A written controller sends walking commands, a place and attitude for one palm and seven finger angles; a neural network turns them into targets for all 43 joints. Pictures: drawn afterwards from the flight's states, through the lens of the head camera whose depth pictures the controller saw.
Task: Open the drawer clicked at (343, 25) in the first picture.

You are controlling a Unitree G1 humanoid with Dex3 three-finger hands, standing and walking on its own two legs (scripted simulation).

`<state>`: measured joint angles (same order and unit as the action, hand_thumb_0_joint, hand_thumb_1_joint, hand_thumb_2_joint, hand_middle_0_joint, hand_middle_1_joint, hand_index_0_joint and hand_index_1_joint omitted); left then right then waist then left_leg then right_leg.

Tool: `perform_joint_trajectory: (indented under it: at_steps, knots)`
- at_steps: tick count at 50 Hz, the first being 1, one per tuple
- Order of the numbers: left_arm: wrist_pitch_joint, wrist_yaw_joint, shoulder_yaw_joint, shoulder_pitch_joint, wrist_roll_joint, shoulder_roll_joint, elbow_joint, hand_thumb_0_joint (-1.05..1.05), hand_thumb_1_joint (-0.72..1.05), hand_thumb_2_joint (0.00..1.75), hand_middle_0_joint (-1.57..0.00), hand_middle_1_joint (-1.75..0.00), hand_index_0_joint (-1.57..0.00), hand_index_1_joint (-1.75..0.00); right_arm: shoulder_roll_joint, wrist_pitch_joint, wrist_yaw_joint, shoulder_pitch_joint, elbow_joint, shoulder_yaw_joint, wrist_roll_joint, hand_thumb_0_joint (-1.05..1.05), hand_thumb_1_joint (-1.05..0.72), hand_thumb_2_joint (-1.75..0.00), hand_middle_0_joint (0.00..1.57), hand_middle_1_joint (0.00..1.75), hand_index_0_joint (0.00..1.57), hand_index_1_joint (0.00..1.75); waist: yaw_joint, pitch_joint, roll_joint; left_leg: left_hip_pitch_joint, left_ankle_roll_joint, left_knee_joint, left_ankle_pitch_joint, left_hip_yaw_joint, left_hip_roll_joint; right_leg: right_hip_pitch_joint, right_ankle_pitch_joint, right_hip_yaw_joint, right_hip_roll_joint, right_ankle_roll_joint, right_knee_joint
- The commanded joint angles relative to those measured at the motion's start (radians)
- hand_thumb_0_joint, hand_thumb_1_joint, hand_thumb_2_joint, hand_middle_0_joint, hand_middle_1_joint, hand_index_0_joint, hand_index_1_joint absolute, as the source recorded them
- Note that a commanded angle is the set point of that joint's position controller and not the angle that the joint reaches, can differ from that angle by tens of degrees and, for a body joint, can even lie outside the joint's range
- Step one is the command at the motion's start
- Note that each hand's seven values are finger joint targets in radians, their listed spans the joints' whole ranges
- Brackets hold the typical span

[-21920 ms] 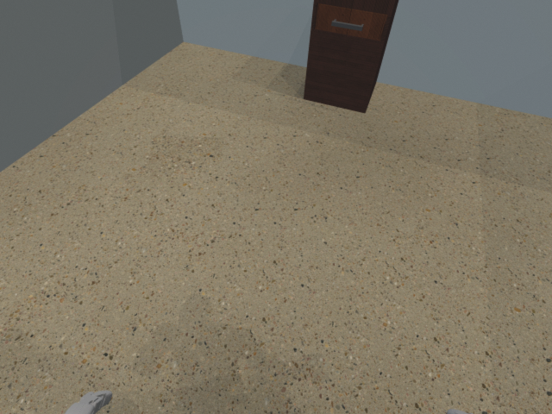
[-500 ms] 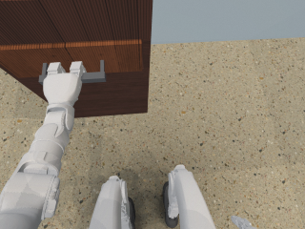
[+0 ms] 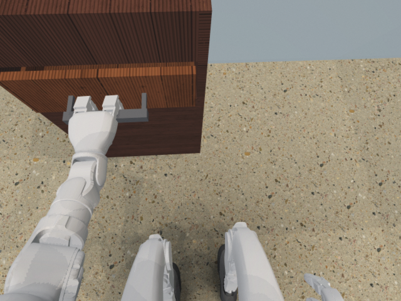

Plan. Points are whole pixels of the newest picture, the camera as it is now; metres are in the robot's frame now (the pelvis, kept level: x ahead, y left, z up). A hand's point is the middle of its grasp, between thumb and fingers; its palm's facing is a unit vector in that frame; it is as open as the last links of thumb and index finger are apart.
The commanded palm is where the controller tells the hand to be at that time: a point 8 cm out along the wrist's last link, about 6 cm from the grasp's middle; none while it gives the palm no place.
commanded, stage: pull the drawer open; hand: left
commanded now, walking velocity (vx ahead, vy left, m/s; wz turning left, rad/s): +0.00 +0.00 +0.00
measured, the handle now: (107, 108) +0.51 +0.19 -0.07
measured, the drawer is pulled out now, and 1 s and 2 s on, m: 0.03 0.08 0.14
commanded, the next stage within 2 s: none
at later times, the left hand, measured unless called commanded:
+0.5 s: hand (104, 150) +0.42 +0.20 -0.09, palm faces -0.04 -0.05 -1.00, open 5.9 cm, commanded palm +0.38 +0.20 -0.04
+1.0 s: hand (103, 161) +0.39 +0.20 -0.09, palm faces -0.05 -0.05 -1.00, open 5.9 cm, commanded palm +0.35 +0.20 -0.04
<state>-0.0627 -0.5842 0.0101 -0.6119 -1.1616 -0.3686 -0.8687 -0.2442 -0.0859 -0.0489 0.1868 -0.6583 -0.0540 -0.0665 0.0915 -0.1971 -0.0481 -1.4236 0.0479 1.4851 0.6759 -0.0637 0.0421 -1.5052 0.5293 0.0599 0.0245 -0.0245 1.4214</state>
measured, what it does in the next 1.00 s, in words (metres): stands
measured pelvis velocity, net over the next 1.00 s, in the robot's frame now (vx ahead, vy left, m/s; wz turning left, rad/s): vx -0.01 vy -0.01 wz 0.01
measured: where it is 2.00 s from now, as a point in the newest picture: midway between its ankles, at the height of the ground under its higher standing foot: (200, 294)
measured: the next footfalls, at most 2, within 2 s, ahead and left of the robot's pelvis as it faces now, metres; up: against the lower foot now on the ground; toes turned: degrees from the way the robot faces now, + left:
none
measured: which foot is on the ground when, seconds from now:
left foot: down 0.00-1.00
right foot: down 0.00-1.00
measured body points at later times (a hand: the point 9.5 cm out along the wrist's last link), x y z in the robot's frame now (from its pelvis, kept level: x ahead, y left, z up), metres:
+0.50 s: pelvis -0.01 -0.01 +0.00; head +0.18 -0.01 +0.41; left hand +0.41 +0.20 -0.03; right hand +0.09 -0.27 -0.15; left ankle +0.00 +0.09 -0.57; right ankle +0.05 -0.11 -0.57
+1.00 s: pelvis -0.01 -0.01 +0.00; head +0.17 -0.01 +0.41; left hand +0.39 +0.20 -0.03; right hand +0.10 -0.27 -0.15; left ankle +0.00 +0.09 -0.57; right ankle +0.05 -0.11 -0.57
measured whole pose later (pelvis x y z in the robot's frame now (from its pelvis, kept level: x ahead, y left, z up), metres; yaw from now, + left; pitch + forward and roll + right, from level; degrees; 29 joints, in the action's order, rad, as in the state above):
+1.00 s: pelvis -0.01 -0.01 +0.00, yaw +0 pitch +33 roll +0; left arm -0.05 -0.61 -0.02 -0.42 -1.16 -0.32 -0.73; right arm -0.24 -0.07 -0.04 0.16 -0.65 -0.06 -0.06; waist 0.06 -0.21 -0.04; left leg -1.39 0.04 1.48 0.67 -0.07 0.04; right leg -1.48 0.53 0.05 0.02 -0.03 1.43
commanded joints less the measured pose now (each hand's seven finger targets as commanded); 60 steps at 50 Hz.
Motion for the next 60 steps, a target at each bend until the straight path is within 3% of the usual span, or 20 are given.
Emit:
perform_joint_trajectory:
  at_steps: [1, 3, 5, 7, 10, 14, 17, 19, 23, 24, 26, 33, 39, 43, 45, 50, 52, 54, 56, 60]
  knots:
    - [-0.010, -0.048, 0.049, -0.081, 0.014, -0.145, 0.150, 0.00, 0.90, 0.90, -0.40, -1.35, -0.40, -1.35, -0.150, 0.009, 0.007, 0.164, 0.044, -0.059, -0.003, 0.00, -0.90, -0.90, 0.20, 0.30, 0.20, 0.30, -0.023, -0.599, -0.005, 0.319, -0.011, -0.164, -0.577, 0.070, -0.032, 0.501, -0.521, -0.025, -0.037, -0.017, -0.101]
    - [-0.010, -0.048, 0.035, -0.075, 0.016, -0.125, 0.139, 0.00, 0.90, 0.90, -0.40, -1.35, -0.40, -1.35, -0.148, 0.011, 0.008, 0.161, 0.042, -0.060, -0.001, 0.00, -0.90, -0.90, 0.20, 0.30, 0.20, 0.30, -0.015, -0.591, 0.018, 0.303, -0.009, -0.165, -0.547, 0.070, -0.034, 0.503, -0.506, -0.027, -0.038, -0.017, -0.107]
    - [-0.015, -0.049, 0.059, -0.081, 0.007, -0.160, 0.151, 0.00, 0.90, 0.90, -0.40, -1.35, -0.40, -1.35, -0.150, 0.012, 0.010, 0.159, 0.042, -0.057, -0.003, 0.00, -0.90, -0.90, 0.20, 0.30, 0.20, 0.30, -0.024, -0.587, -0.002, 0.301, -0.011, -0.165, -0.553, 0.070, -0.033, 0.497, -0.504, -0.027, -0.037, -0.019, -0.099]
    - [-0.016, -0.055, 0.050, -0.061, 0.004, -0.142, 0.164, 0.00, 0.90, 0.90, -0.40, -1.35, -0.40, -1.35, -0.148, 0.010, 0.009, 0.154, 0.045, -0.060, -0.005, 0.00, -0.90, -0.90, 0.20, 0.30, 0.20, 0.30, -0.029, -0.607, -0.009, 0.321, -0.012, -0.166, -0.561, 0.070, -0.035, 0.500, -0.505, -0.028, -0.037, -0.020, -0.098]
    - [-0.007, -0.057, 0.035, -0.040, 0.007, -0.115, 0.146, 0.00, 0.90, 0.90, -0.40, -1.35, -0.40, -1.35, -0.148, 0.010, 0.007, 0.150, 0.045, -0.061, -0.004, 0.00, -0.90, -0.90, 0.20, 0.30, 0.20, 0.30, -0.022, -0.569, 0.002, 0.313, -0.012, -0.169, -0.543, 0.070, -0.034, 0.481, -0.481, -0.025, -0.040, -0.020, -0.108]
    - [-0.010, -0.060, 0.060, -0.033, 0.009, -0.152, 0.162, 0.00, 0.90, 0.90, -0.40, -1.35, -0.40, -1.35, -0.144, 0.015, 0.009, 0.137, 0.047, -0.057, -0.004, 0.00, -0.90, -0.90, 0.20, 0.30, 0.20, 0.30, -0.039, -0.582, -0.006, 0.277, -0.011, -0.167, -0.511, 0.058, -0.041, 0.515, -0.478, -0.036, -0.039, -0.022, -0.107]
    - [-0.009, -0.062, 0.046, -0.027, 0.006, -0.136, 0.159, 0.00, 0.90, 0.90, -0.40, -1.35, -0.40, -1.35, -0.144, 0.017, 0.011, 0.134, 0.047, -0.058, -0.002, 0.00, -0.90, -0.90, 0.20, 0.30, 0.20, 0.30, -0.031, -0.563, 0.012, 0.270, -0.010, -0.167, -0.488, 0.057, -0.042, 0.503, -0.451, -0.036, -0.039, -0.019, -0.113]
    - [-0.009, -0.062, 0.062, -0.009, 0.007, -0.151, 0.183, 0.00, 0.90, 0.90, -0.40, -1.35, -0.40, -1.35, -0.146, 0.018, 0.011, 0.128, 0.052, -0.057, -0.003, 0.00, -0.90, -0.90, 0.20, 0.30, 0.20, 0.30, -0.045, -0.587, -0.009, 0.288, -0.013, -0.170, -0.507, 0.062, -0.041, 0.505, -0.458, -0.035, -0.039, -0.023, -0.104]
    - [-0.004, -0.063, 0.041, 0.012, 0.015, -0.118, 0.169, 0.00, 0.90, 0.90, -0.40, -1.35, -0.40, -1.35, -0.143, 0.022, 0.012, 0.123, 0.053, -0.059, 0.002, 0.00, -0.90, -0.90, 0.20, 0.30, 0.20, 0.30, -0.033, -0.560, 0.032, 0.262, -0.009, -0.170, -0.464, 0.056, -0.043, 0.504, -0.423, -0.038, -0.040, -0.017, -0.120]
    - [-0.004, -0.061, 0.055, 0.001, 0.013, -0.144, 0.174, 0.00, 0.90, 0.90, -0.40, -1.35, -0.40, -1.35, -0.144, 0.023, 0.014, 0.117, 0.053, -0.055, 0.002, 0.00, -0.90, -0.90, 0.20, 0.30, 0.20, 0.30, -0.040, -0.555, 0.021, 0.255, -0.011, -0.170, -0.463, 0.057, -0.043, 0.503, -0.418, -0.040, -0.040, -0.020, -0.115]
    - [-0.007, -0.066, 0.048, -0.013, 0.007, -0.140, 0.191, 0.00, 0.90, 0.90, -0.40, -1.35, -0.40, -1.35, -0.144, 0.025, 0.014, 0.116, 0.054, -0.057, 0.001, 0.00, -0.90, -0.90, 0.20, 0.30, 0.20, 0.30, -0.039, -0.564, 0.005, 0.262, -0.011, -0.169, -0.457, 0.057, -0.044, 0.494, -0.410, -0.040, -0.040, -0.019, -0.113]
    - [0.000, -0.065, 0.043, 0.051, 0.015, -0.122, 0.203, 0.00, 0.90, 0.90, -0.40, -1.35, -0.40, -1.35, -0.140, 0.028, 0.017, 0.105, 0.059, -0.058, 0.006, 0.00, -0.90, -0.90, 0.20, 0.30, 0.20, 0.30, -0.043, -0.559, 0.044, 0.254, -0.010, -0.173, -0.435, 0.055, -0.046, 0.508, -0.394, -0.043, -0.040, -0.017, -0.124]
    - [0.000, -0.066, 0.062, 0.093, 0.015, -0.141, 0.219, 0.00, 0.90, 0.90, -0.40, -1.35, -0.40, -1.35, -0.138, 0.034, 0.018, 0.095, 0.064, -0.055, 0.006, 0.00, -0.90, -0.90, 0.20, 0.30, 0.20, 0.30, -0.059, -0.547, 0.038, 0.247, -0.011, -0.176, -0.442, 0.053, -0.049, 0.520, -0.401, -0.046, -0.042, -0.020, -0.122]
    - [0.003, -0.072, 0.038, 0.107, 0.012, -0.111, 0.249, 0.00, 0.90, 0.90, -0.40, -1.35, -0.40, -1.35, -0.137, 0.033, 0.017, 0.092, 0.067, -0.057, 0.006, 0.00, -0.90, -0.90, 0.20, 0.30, 0.20, 0.30, -0.058, -0.550, 0.009, 0.281, -0.013, -0.180, -0.455, 0.055, -0.047, 0.494, -0.398, -0.041, -0.040, -0.021, -0.120]
    - [0.009, -0.073, 0.047, 0.147, 0.018, -0.108, 0.247, 0.00, 0.90, 0.90, -0.40, -1.35, -0.40, -1.35, -0.137, 0.032, 0.016, 0.091, 0.074, -0.057, 0.006, 0.00, -0.90, -0.90, 0.20, 0.30, 0.20, 0.30, -0.062, -0.555, 0.037, 0.275, -0.011, -0.178, -0.461, 0.051, -0.048, 0.516, -0.413, -0.043, -0.041, -0.019, -0.122]
    - [0.010, -0.076, 0.037, 0.149, 0.014, -0.104, 0.293, 0.00, 0.90, 0.90, -0.40, -1.35, -0.40, -1.35, -0.138, 0.032, 0.017, 0.082, 0.075, -0.057, 0.005, 0.00, -0.90, -0.90, 0.20, 0.30, 0.20, 0.30, -0.062, -0.559, 0.019, 0.295, -0.013, -0.180, -0.472, 0.057, -0.046, 0.505, -0.421, -0.042, -0.040, -0.020, -0.118]
    - [0.016, -0.076, 0.020, 0.179, 0.020, -0.077, 0.293, 0.00, 0.90, 0.90, -0.40, -1.35, -0.40, -1.35, -0.134, 0.033, 0.015, 0.079, 0.077, -0.058, 0.007, 0.00, -0.90, -0.90, 0.20, 0.30, 0.20, 0.30, -0.059, -0.552, 0.044, 0.290, -0.011, -0.183, -0.468, 0.054, -0.048, 0.519, -0.430, -0.042, -0.040, -0.019, -0.126]
    - [0.015, -0.074, 0.044, 0.196, 0.020, -0.106, 0.310, 0.00, 0.90, 0.90, -0.40, -1.35, -0.40, -1.35, -0.135, 0.035, 0.016, 0.073, 0.081, -0.056, 0.005, 0.00, -0.90, -0.90, 0.20, 0.30, 0.20, 0.30, -0.072, -0.551, 0.028, 0.288, -0.014, -0.185, -0.474, 0.055, -0.049, 0.528, -0.439, -0.044, -0.041, -0.023, -0.122]
    - [0.014, -0.076, 0.028, 0.225, 0.018, -0.083, 0.328, 0.00, 0.90, 0.90, -0.40, -1.35, -0.40, -1.35, -0.133, 0.033, 0.016, 0.070, 0.085, -0.058, 0.005, 0.00, -0.90, -0.90, 0.20, 0.30, 0.20, 0.30, -0.070, -0.562, 0.030, 0.305, -0.013, -0.183, -0.488, 0.054, -0.049, 0.528, -0.456, -0.046, -0.041, -0.022, -0.122]
    - [0.013, -0.074, 0.047, 0.257, 0.024, -0.098, 0.315, 0.00, 0.90, 0.90, -0.40, -1.35, -0.40, -1.35, -0.131, 0.039, 0.018, 0.067, 0.085, -0.056, 0.005, 0.00, -0.90, -0.90, 0.20, 0.30, 0.20, 0.30, -0.070, -0.534, 0.067, 0.259, -0.011, -0.172, -0.457, 0.044, -0.052, 0.550, -0.458, -0.054, -0.042, -0.018, -0.127]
